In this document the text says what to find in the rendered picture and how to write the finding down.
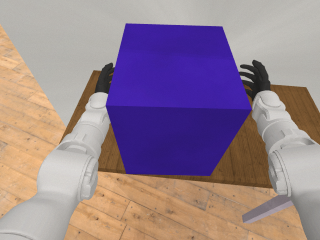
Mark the right robot hand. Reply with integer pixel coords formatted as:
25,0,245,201
239,60,271,102

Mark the carton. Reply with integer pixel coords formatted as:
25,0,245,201
105,23,252,176

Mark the right robot upper arm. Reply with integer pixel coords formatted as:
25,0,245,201
267,144,320,240

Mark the left robot hand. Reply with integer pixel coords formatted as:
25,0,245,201
94,62,115,94

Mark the left robot forearm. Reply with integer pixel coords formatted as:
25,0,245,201
36,92,111,190

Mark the table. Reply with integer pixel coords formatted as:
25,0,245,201
59,70,320,224

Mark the right robot forearm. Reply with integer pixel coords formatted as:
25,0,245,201
251,90,320,155

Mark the left robot upper arm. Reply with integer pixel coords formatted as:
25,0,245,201
0,149,99,240

